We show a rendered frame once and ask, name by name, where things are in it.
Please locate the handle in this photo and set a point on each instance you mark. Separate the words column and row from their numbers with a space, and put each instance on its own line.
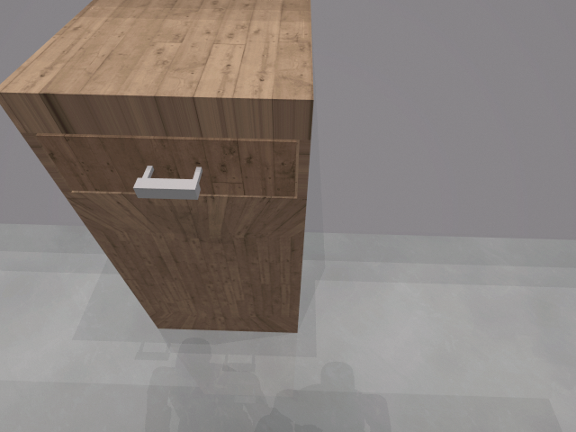
column 165, row 188

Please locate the drawer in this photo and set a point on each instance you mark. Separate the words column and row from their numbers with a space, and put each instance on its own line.
column 112, row 163

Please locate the cabinet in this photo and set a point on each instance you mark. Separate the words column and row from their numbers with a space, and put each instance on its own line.
column 184, row 68

